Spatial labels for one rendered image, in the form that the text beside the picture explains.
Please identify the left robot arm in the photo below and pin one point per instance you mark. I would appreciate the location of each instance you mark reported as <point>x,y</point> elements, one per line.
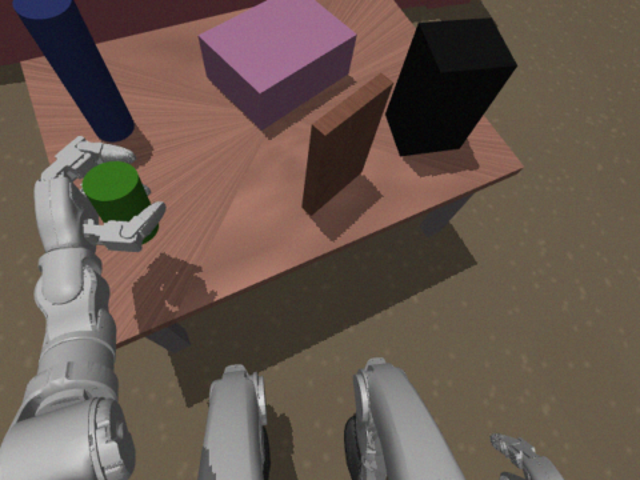
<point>70,425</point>

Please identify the right robot hand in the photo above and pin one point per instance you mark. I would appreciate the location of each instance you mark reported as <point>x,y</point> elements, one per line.
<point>523,455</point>

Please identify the coffee table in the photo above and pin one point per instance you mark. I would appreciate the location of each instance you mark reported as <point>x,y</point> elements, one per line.
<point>233,192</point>

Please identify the left robot hand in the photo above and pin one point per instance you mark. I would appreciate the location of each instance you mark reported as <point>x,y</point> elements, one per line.
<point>65,216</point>

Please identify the right robot foot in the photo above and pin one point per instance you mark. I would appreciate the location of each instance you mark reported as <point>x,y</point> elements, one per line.
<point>352,451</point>

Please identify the sofa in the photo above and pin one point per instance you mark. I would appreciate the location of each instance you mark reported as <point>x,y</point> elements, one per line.
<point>113,19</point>

